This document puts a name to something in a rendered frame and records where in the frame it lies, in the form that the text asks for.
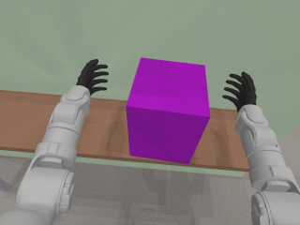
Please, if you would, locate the robot right upper arm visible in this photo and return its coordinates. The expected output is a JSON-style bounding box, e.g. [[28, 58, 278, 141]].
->
[[251, 191, 300, 225]]

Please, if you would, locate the robot left hand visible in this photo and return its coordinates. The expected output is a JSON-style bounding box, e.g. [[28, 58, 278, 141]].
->
[[76, 59, 109, 96]]

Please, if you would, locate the robot left upper arm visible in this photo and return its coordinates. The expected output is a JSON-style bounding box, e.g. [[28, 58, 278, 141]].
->
[[0, 167, 75, 225]]

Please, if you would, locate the right robot forearm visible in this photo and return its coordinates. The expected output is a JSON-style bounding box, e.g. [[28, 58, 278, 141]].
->
[[234, 104, 300, 195]]

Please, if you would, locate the robot right hand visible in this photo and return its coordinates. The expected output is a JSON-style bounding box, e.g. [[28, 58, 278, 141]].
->
[[222, 71, 257, 112]]

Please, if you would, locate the carton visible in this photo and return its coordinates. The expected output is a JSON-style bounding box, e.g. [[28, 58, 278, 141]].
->
[[126, 57, 211, 164]]

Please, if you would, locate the left robot forearm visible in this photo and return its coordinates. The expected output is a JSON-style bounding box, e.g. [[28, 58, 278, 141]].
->
[[15, 85, 91, 207]]

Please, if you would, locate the table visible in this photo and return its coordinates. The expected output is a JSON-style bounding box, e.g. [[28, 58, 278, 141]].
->
[[0, 90, 250, 192]]

